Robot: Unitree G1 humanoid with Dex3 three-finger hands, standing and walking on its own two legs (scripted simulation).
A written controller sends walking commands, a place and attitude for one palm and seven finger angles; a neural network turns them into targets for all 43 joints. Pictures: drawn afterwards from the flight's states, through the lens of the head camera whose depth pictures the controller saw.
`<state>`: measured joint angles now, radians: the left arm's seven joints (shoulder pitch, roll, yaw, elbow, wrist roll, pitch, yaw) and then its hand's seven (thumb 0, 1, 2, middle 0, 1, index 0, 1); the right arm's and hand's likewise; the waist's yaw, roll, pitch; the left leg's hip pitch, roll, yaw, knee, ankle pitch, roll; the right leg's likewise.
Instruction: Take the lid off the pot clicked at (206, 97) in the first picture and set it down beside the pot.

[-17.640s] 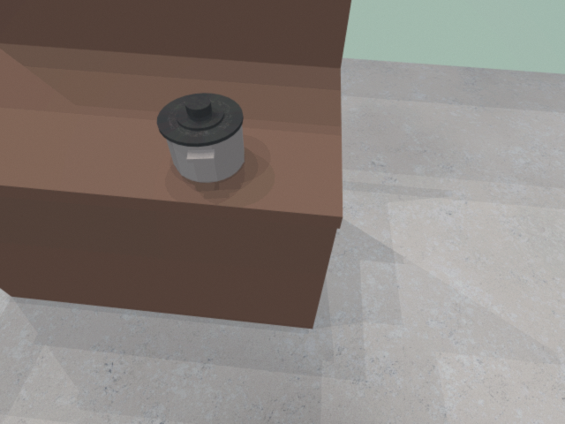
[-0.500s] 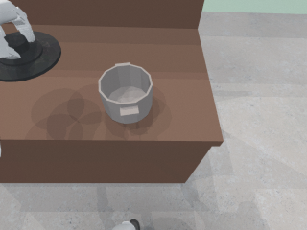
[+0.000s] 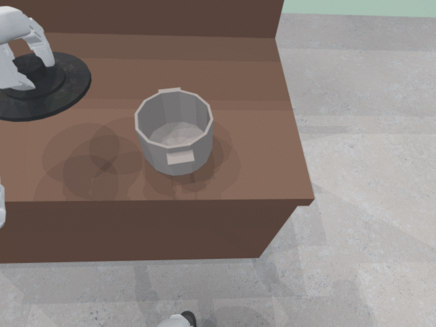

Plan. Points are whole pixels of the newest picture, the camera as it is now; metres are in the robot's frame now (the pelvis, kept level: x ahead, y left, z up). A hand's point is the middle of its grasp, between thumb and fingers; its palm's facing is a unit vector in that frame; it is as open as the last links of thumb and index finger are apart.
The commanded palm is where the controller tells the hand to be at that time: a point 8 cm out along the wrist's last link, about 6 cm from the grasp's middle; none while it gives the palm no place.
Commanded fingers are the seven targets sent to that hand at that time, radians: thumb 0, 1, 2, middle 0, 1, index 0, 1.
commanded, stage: lower the lid onto the table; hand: left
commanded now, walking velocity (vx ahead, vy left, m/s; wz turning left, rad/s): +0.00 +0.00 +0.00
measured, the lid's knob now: (28, 69) +0.50 +0.31 +0.17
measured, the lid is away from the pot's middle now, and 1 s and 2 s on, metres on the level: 0.23 0.24 0.25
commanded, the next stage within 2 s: none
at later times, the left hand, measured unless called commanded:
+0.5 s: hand (12, 93) +0.45 +0.32 +0.16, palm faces -0.42 -0.15 -0.89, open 8.2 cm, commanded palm +0.49 +0.32 +0.24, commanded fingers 0.00 0.64 1.01 -0.79 -1.08 -0.73 -1.04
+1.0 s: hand (27, 104) +0.46 +0.32 +0.12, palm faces -0.46 -0.13 -0.88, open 8.2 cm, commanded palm +0.50 +0.32 +0.21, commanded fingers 0.00 0.64 1.01 -0.79 -1.08 -0.73 -1.04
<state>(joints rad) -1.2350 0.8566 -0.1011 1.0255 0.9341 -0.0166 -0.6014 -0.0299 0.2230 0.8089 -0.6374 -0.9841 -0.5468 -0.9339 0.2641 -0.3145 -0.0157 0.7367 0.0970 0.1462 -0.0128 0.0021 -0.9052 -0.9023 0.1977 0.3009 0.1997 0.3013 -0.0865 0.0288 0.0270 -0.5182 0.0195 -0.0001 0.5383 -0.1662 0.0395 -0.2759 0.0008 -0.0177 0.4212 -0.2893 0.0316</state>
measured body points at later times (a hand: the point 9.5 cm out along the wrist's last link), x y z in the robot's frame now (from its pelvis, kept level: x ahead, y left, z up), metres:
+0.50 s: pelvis +0.00 +0.00 +0.00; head +0.08 +0.01 +0.44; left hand +0.47 +0.33 +0.21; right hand +0.04 -0.29 -0.12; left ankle +0.06 +0.09 -0.73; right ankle -0.06 -0.15 -0.73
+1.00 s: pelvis +0.00 +0.01 -0.01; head +0.09 +0.03 +0.43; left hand +0.48 +0.33 +0.18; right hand +0.01 -0.29 -0.12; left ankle +0.06 +0.09 -0.73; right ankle -0.06 -0.15 -0.73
